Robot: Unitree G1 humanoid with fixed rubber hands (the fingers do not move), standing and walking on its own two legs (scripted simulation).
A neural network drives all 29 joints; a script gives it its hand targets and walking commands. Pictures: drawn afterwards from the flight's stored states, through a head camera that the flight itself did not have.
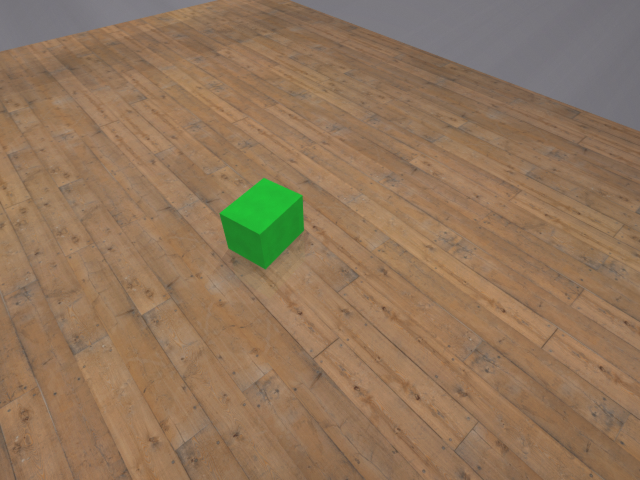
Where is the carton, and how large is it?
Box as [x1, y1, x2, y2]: [219, 178, 303, 268]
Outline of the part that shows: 263,178 219,213 228,247 265,268 303,230 302,195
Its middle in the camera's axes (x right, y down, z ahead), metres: -0.23 -0.09 +1.64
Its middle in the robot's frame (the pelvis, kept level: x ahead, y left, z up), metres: +1.23 +0.19 -0.67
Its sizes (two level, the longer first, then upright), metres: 0.273 0.208 0.208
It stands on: the floor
